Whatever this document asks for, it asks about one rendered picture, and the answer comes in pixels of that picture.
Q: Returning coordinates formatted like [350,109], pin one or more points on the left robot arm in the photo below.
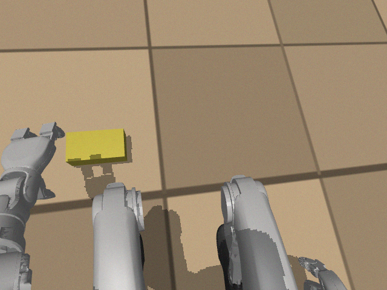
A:
[19,187]

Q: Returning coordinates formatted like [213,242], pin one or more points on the right robot hand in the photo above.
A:
[328,279]

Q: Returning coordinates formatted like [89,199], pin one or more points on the left robot hand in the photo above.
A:
[33,152]

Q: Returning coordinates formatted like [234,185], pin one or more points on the carton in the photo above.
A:
[95,147]

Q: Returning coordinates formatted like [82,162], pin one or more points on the right robot foot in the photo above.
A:
[223,255]

